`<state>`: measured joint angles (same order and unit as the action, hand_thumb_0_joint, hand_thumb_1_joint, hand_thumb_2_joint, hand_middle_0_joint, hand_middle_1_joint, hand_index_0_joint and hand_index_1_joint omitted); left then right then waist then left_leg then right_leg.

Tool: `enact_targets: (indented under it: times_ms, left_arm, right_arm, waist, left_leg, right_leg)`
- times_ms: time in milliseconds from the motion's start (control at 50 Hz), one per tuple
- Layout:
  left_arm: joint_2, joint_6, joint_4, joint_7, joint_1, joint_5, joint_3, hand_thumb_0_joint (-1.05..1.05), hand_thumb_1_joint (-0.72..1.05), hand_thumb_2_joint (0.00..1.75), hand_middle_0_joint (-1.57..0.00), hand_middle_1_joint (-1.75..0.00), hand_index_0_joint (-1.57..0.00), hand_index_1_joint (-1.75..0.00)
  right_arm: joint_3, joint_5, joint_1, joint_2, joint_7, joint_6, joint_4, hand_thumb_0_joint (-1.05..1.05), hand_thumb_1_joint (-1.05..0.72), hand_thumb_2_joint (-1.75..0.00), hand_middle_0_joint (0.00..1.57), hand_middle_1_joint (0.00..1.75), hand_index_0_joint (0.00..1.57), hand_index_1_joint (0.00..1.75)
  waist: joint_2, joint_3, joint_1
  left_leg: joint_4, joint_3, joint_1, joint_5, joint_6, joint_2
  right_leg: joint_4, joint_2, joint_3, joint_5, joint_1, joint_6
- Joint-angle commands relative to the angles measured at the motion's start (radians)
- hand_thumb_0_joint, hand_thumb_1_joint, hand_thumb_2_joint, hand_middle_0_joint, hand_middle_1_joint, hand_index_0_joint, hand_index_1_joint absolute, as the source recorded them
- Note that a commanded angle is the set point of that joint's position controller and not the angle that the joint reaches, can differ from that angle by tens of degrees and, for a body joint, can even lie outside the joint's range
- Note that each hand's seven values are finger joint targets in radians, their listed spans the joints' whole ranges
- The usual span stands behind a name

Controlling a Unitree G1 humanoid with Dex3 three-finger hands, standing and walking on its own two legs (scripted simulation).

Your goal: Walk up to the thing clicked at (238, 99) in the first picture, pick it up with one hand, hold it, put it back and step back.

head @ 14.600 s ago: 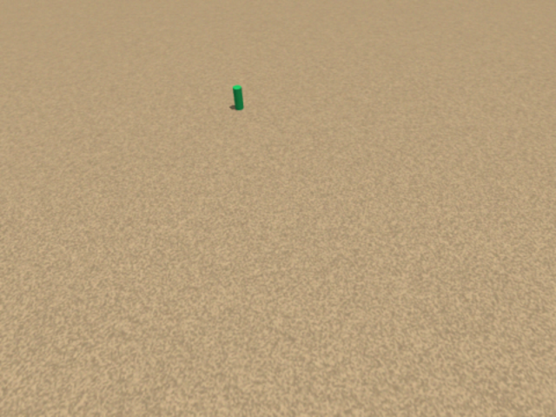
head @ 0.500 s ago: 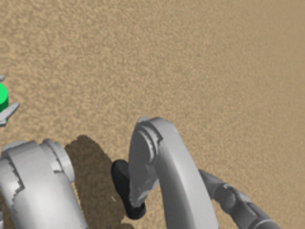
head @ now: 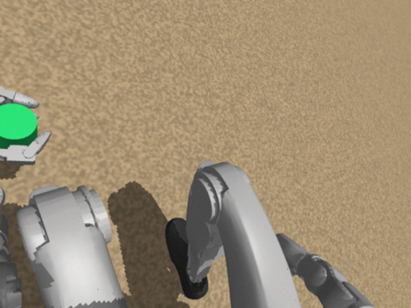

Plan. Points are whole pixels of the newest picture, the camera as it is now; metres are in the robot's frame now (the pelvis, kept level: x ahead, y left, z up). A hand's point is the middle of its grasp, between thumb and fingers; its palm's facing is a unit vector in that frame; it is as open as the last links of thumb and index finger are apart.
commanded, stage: settle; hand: left
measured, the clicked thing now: (17, 136) +0.43 +0.25 -0.18
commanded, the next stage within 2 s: lift in 1.24 s
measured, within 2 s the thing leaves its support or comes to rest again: neither
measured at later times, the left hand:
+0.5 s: hand out of the picture +0.41 +0.26 -0.02, palm faces +0.11 -0.99 -0.08, open 8.0 cm
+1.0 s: hand out of the picture +0.41 +0.25 +0.03, palm faces +0.13 -0.99 -0.05, open 8.0 cm
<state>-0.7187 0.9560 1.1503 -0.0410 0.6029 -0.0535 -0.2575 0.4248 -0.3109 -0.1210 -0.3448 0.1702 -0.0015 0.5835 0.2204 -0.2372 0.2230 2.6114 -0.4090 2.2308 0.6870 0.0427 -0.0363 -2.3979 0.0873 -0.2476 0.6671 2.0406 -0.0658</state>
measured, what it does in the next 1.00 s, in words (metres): rises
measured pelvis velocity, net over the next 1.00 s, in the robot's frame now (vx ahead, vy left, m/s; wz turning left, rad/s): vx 0.02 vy -0.02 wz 0.15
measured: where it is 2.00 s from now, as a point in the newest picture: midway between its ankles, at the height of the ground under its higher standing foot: (140, 293)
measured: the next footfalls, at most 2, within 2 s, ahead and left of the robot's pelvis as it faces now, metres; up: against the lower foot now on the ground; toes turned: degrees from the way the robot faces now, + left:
none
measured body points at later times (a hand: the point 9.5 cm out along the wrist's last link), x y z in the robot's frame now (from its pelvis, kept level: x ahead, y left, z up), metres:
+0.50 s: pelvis +0.01 -0.01 +0.03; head +0.19 +0.11 +0.42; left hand +0.40 +0.31 -0.02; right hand +0.19 -0.24 -0.06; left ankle +0.08 +0.14 -0.26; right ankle +0.13 -0.12 -0.26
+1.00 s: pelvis +0.02 -0.02 +0.06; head +0.21 +0.07 +0.46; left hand +0.40 +0.31 +0.04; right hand +0.21 -0.25 -0.05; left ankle +0.08 +0.14 -0.26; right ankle +0.13 -0.12 -0.26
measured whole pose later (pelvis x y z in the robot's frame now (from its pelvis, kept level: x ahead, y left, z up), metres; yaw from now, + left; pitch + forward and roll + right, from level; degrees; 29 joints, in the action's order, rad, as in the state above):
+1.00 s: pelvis +0.02 -0.02 +0.06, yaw +9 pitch +30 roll -7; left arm -0.41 0.56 0.76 -0.25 0.54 -0.15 -0.28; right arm 0.07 -0.07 0.05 -0.29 0.07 0.04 0.64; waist 0.01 0.09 0.11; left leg 2.32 -0.17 2.19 0.68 0.04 -0.07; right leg -2.28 0.02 -0.09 0.72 2.09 -0.01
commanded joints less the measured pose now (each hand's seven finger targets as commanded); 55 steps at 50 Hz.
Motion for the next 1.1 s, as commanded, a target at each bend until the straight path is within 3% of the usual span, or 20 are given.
enact_targets:
  times_ms: [0, 80, 100, 240, 260, 280, 300, 360, 420, 460, 540, 600, 680, 720, 800, 860, 900, 980, 1000, 1080]
  left_arm:
    - [-0.093, 0.027, -0.309, -0.011, 0.239, -0.029, 0.002, 0.0, 0.42, 1.25, -1.32, -1.38, -1.3, -1.41]
    - [-0.023, -0.042, -0.39, -0.03, 0.251, -0.043, 0.04, 0.0, 0.42, 1.24, -1.3, -1.38, -1.29, -1.4]
    - [-0.051, -0.057, -0.428, -0.033, 0.253, -0.045, 0.012, 0.0, 0.43, 1.23, -1.3, -1.37, -1.28, -1.39]
    - [0.04, -0.163, -0.506, -0.065, 0.246, -0.068, 0.043, 0.0, 0.42, 1.21, -1.29, -1.35, -1.28, -1.37]
    - [0.022, -0.168, -0.595, -0.069, 0.288, -0.074, 0.026, 0.0, 0.41, 1.2, -1.29, -1.35, -1.28, -1.36]
    - [0.014, -0.186, -0.559, -0.072, 0.225, -0.071, 0.01, 0.0, 0.39, 1.2, -1.28, -1.35, -1.27, -1.37]
    - [0.055, -0.198, -0.575, -0.08, 0.238, -0.076, 0.036, 0.0, 0.4, 1.2, -1.29, -1.35, -1.28, -1.36]
    - [0.081, -0.231, -0.553, -0.096, 0.209, -0.086, 0.03, 0.0, 0.36, 1.19, -1.29, -1.35, -1.28, -1.37]
    - [0.053, -0.24, -0.649, -0.116, 0.253, -0.096, 0.002, 0.0, 0.36, 1.2, -1.32, -1.38, -1.31, -1.39]
    - [0.078, -0.262, -0.595, -0.134, 0.194, -0.103, -0.005, 0.0, 0.38, 1.21, -1.32, -1.37, -1.31, -1.39]
    - [0.065, -0.273, -0.686, -0.158, 0.253, -0.125, -0.025, 0.0, 0.35, 1.21, -1.33, -1.38, -1.31, -1.4]
    - [0.108, -0.299, -0.599, -0.18, 0.189, -0.129, -0.021, 0.0, 0.37, 1.19, -1.31, -1.35, -1.29, -1.37]
    - [0.067, -0.297, -0.689, -0.192, 0.252, -0.139, -0.063, 0.0, 0.33, 1.2, -1.31, -1.36, -1.29, -1.38]
    - [0.118, -0.313, -0.619, -0.196, 0.204, -0.143, -0.052, 0.0, 0.34, 1.21, -1.32, -1.37, -1.3, -1.39]
    - [0.095, -0.311, -0.661, -0.199, 0.229, -0.131, -0.078, 0.0, 0.34, 1.2, -1.33, -1.36, -1.31, -1.38]
    - [0.152, -0.323, -0.595, -0.206, 0.201, -0.129, -0.05, 0.0, 0.34, 1.22, -1.33, -1.37, -1.31, -1.39]
    - [0.091, -0.312, -0.658, -0.198, 0.263, -0.124, -0.095, 0.0, 0.32, 1.22, -1.33, -1.37, -1.32, -1.4]
    - [0.164, -0.319, -0.591, -0.206, 0.235, -0.131, -0.059, 0.0, 0.31, 1.27, -1.36, -1.41, -1.34, -1.44]
    - [0.118, -0.31, -0.64, -0.202, 0.277, -0.125, -0.081, 0.0, 0.33, 1.26, -1.36, -1.4, -1.34, -1.43]
    - [0.138, -0.311, -0.606, -0.21, 0.271, -0.124, -0.065, 0.0, 0.35, 1.3, -1.37, -1.43, -1.36, -1.46]
  right_arm:
    - [-0.166, 0.032, 0.07, -0.334, -0.015, 0.012, -0.035, 0.0, -0.88, -0.9, 0.2, 0.3, 0.2, 0.3]
    - [-0.203, 0.069, 0.136, -0.301, -0.019, 0.025, -0.005, 0.0, -0.88, -0.9, 0.2, 0.3, 0.2, 0.3]
    - [-0.217, 0.078, 0.134, -0.301, -0.023, 0.027, -0.018, 0.0, -0.88, -0.9, 0.2, 0.3, 0.2, 0.3]
    - [-0.28, 0.134, 0.182, -0.248, -0.037, 0.04, -0.004, 0.0, -0.88, -0.9, 0.2, 0.3, 0.2, 0.3]
    - [-0.307, 0.141, 0.187, -0.256, -0.044, 0.04, -0.013, 0.0, -0.88, -0.9, 0.2, 0.3, 0.2, 0.3]
    - [-0.312, 0.151, 0.198, -0.245, -0.046, 0.045, -0.002, 0.0, -0.88, -0.9, 0.2, 0.3, 0.2, 0.3]
    - [-0.323, 0.157, 0.187, -0.242, -0.048, 0.043, -0.013, 0.0, -0.88, -0.9, 0.2, 0.3, 0.2, 0.3]
    - [-0.328, 0.179, 0.208, -0.218, -0.055, 0.05, -0.008, 0.0, -0.89, -0.9, 0.2, 0.3, 0.2, 0.3]
    - [-0.352, 0.195, 0.222, -0.213, -0.066, 0.054, 0.0, 0.0, -0.89, -0.9, 0.2, 0.3, 0.2, 0.3]
    - [-0.359, 0.208, 0.222, -0.205, -0.073, 0.057, -0.007, 0.0, -0.89, -0.9, 0.2, 0.3, 0.2, 0.3]
    - [-0.376, 0.216, 0.246, -0.183, -0.086, 0.052, 0.0, 0.0, -0.89, -0.9, 0.2, 0.3, 0.2, 0.3]
    - [-0.386, 0.225, 0.253, -0.177, -0.092, 0.045, -0.003, 0.0, -0.89, -0.9, 0.2, 0.3, 0.2, 0.3]
    - [-0.399, 0.229, 0.271, -0.163, -0.1, 0.042, -0.004, 0.0, -0.89, -0.9, 0.2, 0.3, 0.2, 0.3]
    - [-0.4, 0.232, 0.267, -0.158, -0.104, 0.038, -0.005, 0.0, -0.9, -0.9, 0.2, 0.3, 0.2, 0.3]
    - [-0.413, 0.233, 0.277, -0.151, -0.11, 0.037, -0.004, 0.0, -0.89, -0.9, 0.2, 0.3, 0.2, 0.3]
    - [-0.421, 0.239, 0.272, -0.155, -0.113, 0.032, -0.005, 0.0, -0.89, -0.9, 0.2, 0.3, 0.2, 0.3]
    - [-0.426, 0.236, 0.279, -0.149, -0.117, 0.031, -0.003, 0.0, -0.89, -0.9, 0.2, 0.3, 0.2, 0.3]
    - [-0.431, 0.243, 0.272, -0.148, -0.118, 0.023, -0.005, 0.0, -0.89, -0.9, 0.2, 0.3, 0.2, 0.3]
    - [-0.432, 0.241, 0.277, -0.146, -0.119, 0.021, -0.002, 0.0, -0.89, -0.9, 0.2, 0.3, 0.2, 0.3]
    - [-0.434, 0.242, 0.289, -0.141, -0.121, 0.02, 0.004, 0.0, -0.89, -0.9, 0.2, 0.3, 0.2, 0.3]
  waist:
    - [-0.585, 0.699, 0.054]
    - [-0.566, 0.702, 0.048]
    - [-0.557, 0.723, 0.028]
    - [-0.487, 0.747, 0.007]
    - [-0.5, 0.786, -0.017]
    - [-0.501, 0.803, -0.037]
    - [-0.5, 0.8, -0.035]
    - [-0.46, 0.8, -0.031]
    - [-0.499, 0.857, -0.059]
    - [-0.477, 0.864, -0.065]
    - [-0.45, 0.94, -0.07]
    - [-0.397, 0.924, -0.067]
    - [-0.389, 1.004, -0.09]
    - [-0.358, 0.964, -0.086]
    - [-0.371, 1.008, -0.103]
    - [-0.368, 0.961, -0.095]
    - [-0.389, 0.986, -0.11]
    - [-0.382, 0.945, -0.094]
    - [-0.397, 0.963, -0.099]
    - [-0.395, 0.982, -0.095]
  left_leg:
    - [-0.347, 0.167, -0.475, -0.113, -0.011, -0.031]
    - [-0.374, 0.182, -0.449, -0.079, -0.02, -0.026]
    - [-0.374, 0.189, -0.445, -0.077, -0.025, -0.025]
    - [-0.411, 0.224, -0.376, 0.014, -0.045, -0.014]
    - [-0.415, 0.232, -0.382, 0.004, -0.046, -0.013]
    - [-0.425, 0.239, -0.396, -0.001, -0.046, -0.011]
    - [-0.436, 0.243, -0.39, -0.003, -0.045, -0.01]
    - [-0.454, 0.25, -0.387, 0.01, -0.049, -0.008]
    - [-0.475, 0.259, -0.433, -0.031, -0.046, -0.007]
    - [-0.486, 0.266, -0.44, -0.046, -0.047, -0.006]
    - [-0.474, 0.291, -0.438, -0.081, -0.058, -0.004]
    - [-0.476, 0.301, -0.422, -0.092, -0.063, -0.007]
    - [-0.475, 0.319, -0.425, -0.124, -0.068, -0.006]
    - [-0.483, 0.32, -0.41, -0.129, -0.07, -0.007]
    - [-0.5, 0.326, -0.452, -0.149, -0.07, -0.007]
    - [-0.525, 0.324, -0.464, -0.136, -0.069, -0.007]
    - [-0.531, 0.329, -0.473, -0.12, -0.069, -0.006]
    - [-0.563, 0.324, -0.49, -0.089, -0.067, -0.002]
    - [-0.563, 0.327, -0.494, -0.081, -0.065, -0.004]
    - [-0.568, 0.333, -0.525, -0.116, -0.066, 0.0]
  right_leg:
    - [0.199, 0.032, -0.069, -0.238, -0.228, 0.091]
    - [0.219, 0.027, -0.051, -0.206, -0.203, 0.092]
    - [0.225, 0.025, -0.043, -0.205, -0.2, 0.092]
    - [0.264, 0.011, -0.002, -0.115, -0.176, 0.095]
    - [0.267, 0.012, 0.007, -0.123, -0.181, 0.098]
    - [0.273, 0.009, 0.018, -0.116, -0.18, 0.099]
    - [0.265, 0.007, 0.019, -0.11, -0.164, 0.102]
    - [0.286, 0.002, 0.027, -0.091, -0.16, 0.102]
    - [0.277, -0.005, 0.04, -0.114, -0.148, 0.108]
    - [0.283, -0.012, 0.049, -0.119, -0.151, 0.108]
    - [0.319, -0.015, 0.08, -0.151, -0.22, 0.099]
    - [0.341, -0.018, 0.091, -0.158, -0.236, 0.094]
    - [0.366, -0.026, 0.124, -0.175, -0.311, 0.087]
    - [0.375, -0.025, 0.122, -0.178, -0.307, 0.085]
    - [0.381, -0.026, 0.128, -0.185, -0.318, 0.09]
    - [0.381, -0.026, 0.118, -0.171, -0.272, 0.097]
    - [0.393, -0.027, 0.126, -0.152, -0.283, 0.098]
    - [0.396, -0.031, 0.116, -0.12, -0.231, 0.105]
    - [0.4, -0.031, 0.12, -0.111, -0.242, 0.104]
    - [0.403, -0.036, 0.129, -0.139, -0.249, 0.104]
